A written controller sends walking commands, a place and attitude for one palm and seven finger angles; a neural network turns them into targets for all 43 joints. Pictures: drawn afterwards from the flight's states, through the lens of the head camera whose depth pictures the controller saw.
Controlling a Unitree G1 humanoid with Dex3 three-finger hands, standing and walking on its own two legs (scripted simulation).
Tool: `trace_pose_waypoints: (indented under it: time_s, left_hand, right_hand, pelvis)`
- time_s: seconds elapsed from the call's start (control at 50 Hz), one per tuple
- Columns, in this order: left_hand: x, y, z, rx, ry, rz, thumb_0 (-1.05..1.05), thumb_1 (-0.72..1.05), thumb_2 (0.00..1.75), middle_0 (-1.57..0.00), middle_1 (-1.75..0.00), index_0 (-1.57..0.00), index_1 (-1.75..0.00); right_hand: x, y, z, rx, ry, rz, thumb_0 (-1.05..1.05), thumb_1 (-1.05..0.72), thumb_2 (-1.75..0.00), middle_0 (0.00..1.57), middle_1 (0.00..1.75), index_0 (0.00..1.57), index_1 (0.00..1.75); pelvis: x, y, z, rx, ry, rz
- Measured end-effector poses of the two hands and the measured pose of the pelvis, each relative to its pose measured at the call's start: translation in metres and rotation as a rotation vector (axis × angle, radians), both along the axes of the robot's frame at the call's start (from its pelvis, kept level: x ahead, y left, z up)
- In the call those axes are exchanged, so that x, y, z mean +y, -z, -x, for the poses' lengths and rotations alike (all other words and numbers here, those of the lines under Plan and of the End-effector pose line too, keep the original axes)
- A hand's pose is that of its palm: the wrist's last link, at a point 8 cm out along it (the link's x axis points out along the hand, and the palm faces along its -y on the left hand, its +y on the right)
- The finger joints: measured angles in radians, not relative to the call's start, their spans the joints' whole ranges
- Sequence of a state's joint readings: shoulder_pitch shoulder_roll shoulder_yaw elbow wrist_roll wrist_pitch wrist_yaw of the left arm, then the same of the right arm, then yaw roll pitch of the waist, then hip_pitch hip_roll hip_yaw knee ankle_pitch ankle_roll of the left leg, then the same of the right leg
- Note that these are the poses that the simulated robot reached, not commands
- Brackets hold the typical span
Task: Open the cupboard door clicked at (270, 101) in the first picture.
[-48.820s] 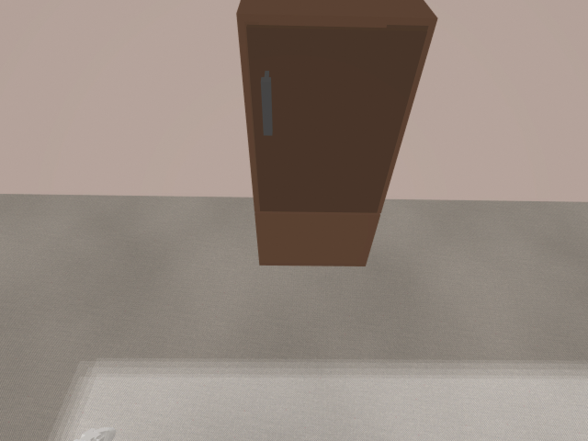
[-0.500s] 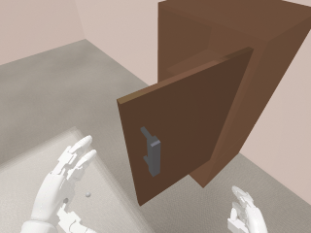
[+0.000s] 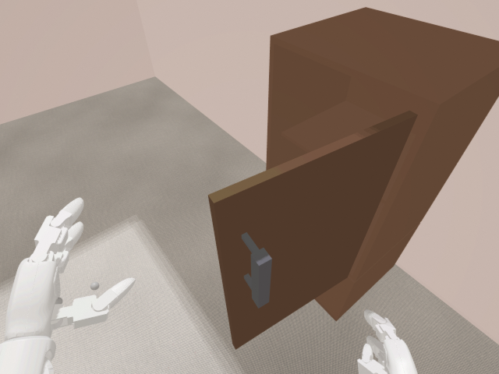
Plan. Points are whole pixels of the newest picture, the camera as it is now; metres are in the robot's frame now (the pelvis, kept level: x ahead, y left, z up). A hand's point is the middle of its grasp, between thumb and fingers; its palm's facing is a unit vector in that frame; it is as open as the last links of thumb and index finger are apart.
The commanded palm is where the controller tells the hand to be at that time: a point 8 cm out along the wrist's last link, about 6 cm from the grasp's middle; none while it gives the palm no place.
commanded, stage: draw the hand back to the body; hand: left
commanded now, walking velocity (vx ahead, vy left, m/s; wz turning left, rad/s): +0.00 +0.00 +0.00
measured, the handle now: (254, 270) +0.29 +0.03 +0.02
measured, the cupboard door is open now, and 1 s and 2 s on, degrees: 83 83 83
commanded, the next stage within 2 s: step back with the hand held close in 0.62 s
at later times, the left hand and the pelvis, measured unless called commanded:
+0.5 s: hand (78, 262) +0.20 +0.23 +0.16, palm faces +0.42 -0.82 -0.39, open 7.6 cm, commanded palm +0.15 +0.28 +0.18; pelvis +0.00 -0.02 +0.01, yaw -1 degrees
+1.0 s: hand (77, 271) +0.18 +0.23 +0.16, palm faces +0.33 -0.80 -0.50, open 7.4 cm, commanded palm +0.13 +0.28 +0.18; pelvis -0.02 -0.02 +0.01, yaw -2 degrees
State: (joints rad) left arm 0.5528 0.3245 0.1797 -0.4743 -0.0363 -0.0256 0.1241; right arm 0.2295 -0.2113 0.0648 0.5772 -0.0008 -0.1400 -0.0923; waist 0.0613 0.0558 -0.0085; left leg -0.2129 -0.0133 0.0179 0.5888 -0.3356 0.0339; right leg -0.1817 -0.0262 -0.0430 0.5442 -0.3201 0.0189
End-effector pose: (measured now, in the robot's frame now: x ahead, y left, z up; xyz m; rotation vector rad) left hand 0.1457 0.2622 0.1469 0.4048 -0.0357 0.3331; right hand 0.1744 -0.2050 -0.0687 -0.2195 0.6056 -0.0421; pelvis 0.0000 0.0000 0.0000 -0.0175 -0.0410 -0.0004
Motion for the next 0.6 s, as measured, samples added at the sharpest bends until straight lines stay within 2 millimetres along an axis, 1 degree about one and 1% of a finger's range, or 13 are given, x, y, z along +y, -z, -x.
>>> trace_pose_waypoints:
  time_s: [0.16,0.3,0.34,0.42,0.5,0.6]
  left_hand:
    - [0.013,-0.022,-0.007,-0.057,-0.045,-0.048,0.00,0.46,0.71,-0.20,-0.30,-0.19,-0.30]
    - [0.022,-0.041,-0.009,-0.116,-0.094,-0.087,0.00,0.69,0.82,-0.21,-0.30,-0.20,-0.30]
    - [0.022,-0.041,-0.009,-0.119,-0.101,-0.083,0.00,0.75,0.84,-0.21,-0.30,-0.20,-0.30]
    - [0.015,-0.036,-0.010,-0.100,-0.093,-0.063,0.01,0.82,0.87,-0.21,-0.30,-0.20,-0.30]
    - [0.009,-0.032,-0.007,-0.083,-0.079,-0.054,0.01,0.86,0.89,-0.21,-0.30,-0.21,-0.30]
    - [0.006,-0.034,-0.004,-0.089,-0.080,-0.061,0.01,0.88,0.90,-0.21,-0.30,-0.21,-0.30]
  right_hand:
    - [-0.012,-0.005,-0.009,0.013,0.009,0.011,0.01,-0.90,-0.90,0.20,0.30,0.20,0.30]
    - [-0.024,-0.006,-0.012,0.023,0.022,0.019,0.01,-0.90,-0.90,0.20,0.30,0.20,0.30]
    - [-0.027,-0.006,-0.012,0.028,0.026,0.017,0.01,-0.91,-0.90,0.20,0.30,0.20,0.30]
    - [-0.031,-0.005,-0.010,0.039,0.033,0.015,0.01,-0.91,-0.90,0.20,0.30,0.20,0.30]
    - [-0.035,-0.004,-0.006,0.045,0.042,0.014,0.01,-0.91,-0.90,0.20,0.30,0.20,0.30]
    - [-0.038,-0.003,-0.001,0.046,0.047,0.011,0.01,-0.91,-0.90,0.20,0.30,0.20,0.30]
  pelvis:
    - [-0.005,-0.006,-0.005,-0.020,0.008,-0.005]
    - [-0.011,-0.009,-0.007,-0.032,0.011,-0.007]
    - [-0.012,-0.010,-0.007,-0.034,0.011,-0.008]
    - [-0.015,-0.010,-0.006,-0.037,0.013,-0.010]
    - [-0.018,-0.011,-0.004,-0.042,0.014,-0.010]
    - [-0.022,-0.011,-0.002,-0.050,0.014,-0.010]
